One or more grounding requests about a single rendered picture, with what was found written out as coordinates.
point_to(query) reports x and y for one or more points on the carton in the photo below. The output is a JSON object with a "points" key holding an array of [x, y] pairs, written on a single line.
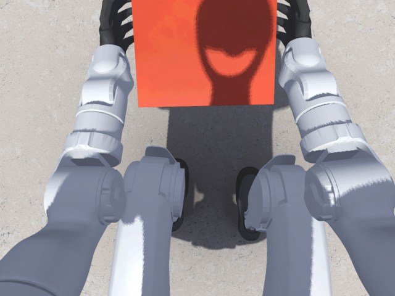
{"points": [[204, 52]]}

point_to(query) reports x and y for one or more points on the left robot foot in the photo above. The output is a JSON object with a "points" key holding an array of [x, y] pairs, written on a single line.
{"points": [[178, 222]]}

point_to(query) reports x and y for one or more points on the robot left hand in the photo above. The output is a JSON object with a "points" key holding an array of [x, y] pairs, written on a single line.
{"points": [[111, 31]]}

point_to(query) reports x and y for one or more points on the robot right forearm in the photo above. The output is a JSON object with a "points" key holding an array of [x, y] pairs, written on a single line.
{"points": [[319, 111]]}

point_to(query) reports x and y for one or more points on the robot right upper arm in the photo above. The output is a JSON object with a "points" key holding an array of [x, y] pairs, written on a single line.
{"points": [[356, 197]]}

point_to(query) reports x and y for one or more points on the right robot thigh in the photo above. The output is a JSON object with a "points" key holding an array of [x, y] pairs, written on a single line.
{"points": [[297, 251]]}

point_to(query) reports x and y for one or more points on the robot left upper arm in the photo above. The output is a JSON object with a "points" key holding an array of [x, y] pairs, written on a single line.
{"points": [[81, 201]]}

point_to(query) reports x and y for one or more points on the robot left forearm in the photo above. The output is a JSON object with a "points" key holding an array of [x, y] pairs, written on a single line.
{"points": [[100, 118]]}

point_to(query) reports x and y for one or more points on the robot right hand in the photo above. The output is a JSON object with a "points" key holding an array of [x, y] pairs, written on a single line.
{"points": [[298, 24]]}

